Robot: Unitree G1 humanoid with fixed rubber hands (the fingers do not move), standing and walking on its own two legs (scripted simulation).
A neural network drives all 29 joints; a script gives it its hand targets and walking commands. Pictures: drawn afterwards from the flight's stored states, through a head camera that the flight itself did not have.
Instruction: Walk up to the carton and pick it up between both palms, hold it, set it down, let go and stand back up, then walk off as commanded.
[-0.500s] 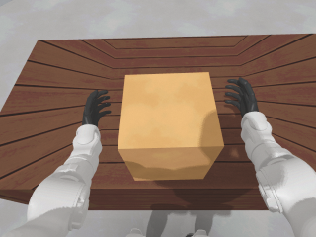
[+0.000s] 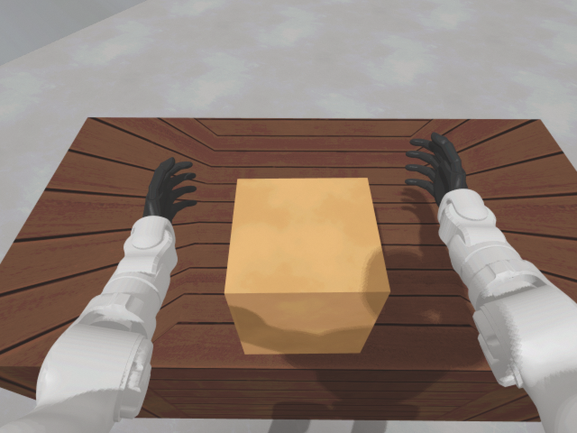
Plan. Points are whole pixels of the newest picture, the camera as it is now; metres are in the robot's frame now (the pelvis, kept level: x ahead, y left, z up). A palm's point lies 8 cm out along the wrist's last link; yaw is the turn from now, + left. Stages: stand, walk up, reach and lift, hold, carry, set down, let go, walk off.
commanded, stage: set down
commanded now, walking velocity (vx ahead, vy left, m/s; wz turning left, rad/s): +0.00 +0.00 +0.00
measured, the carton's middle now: (302, 271) +0.41 +0.02 -0.07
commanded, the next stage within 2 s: none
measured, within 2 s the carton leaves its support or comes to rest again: neither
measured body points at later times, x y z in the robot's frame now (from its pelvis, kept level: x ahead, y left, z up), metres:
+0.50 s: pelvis +0.02 +0.01 +0.03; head +0.05 +0.01 +0.48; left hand +0.38 +0.24 +0.06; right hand +0.42 -0.17 +0.07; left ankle +0.00 +0.14 -0.72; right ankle +0.03 -0.10 -0.72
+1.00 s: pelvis +0.02 +0.01 +0.03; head +0.03 +0.01 +0.48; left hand +0.31 +0.23 +0.02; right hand +0.34 -0.19 +0.02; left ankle +0.00 +0.14 -0.72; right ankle +0.03 -0.10 -0.72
